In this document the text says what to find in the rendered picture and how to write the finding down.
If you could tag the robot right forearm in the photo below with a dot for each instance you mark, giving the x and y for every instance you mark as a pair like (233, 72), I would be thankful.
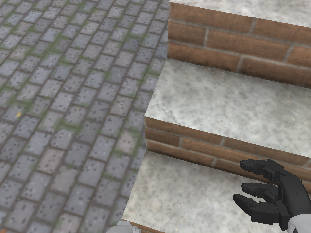
(300, 224)

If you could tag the robot right hand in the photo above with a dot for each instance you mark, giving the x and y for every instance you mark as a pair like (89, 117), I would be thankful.
(282, 203)

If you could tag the left robot shin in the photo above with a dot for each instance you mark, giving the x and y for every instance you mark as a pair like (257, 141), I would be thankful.
(124, 222)

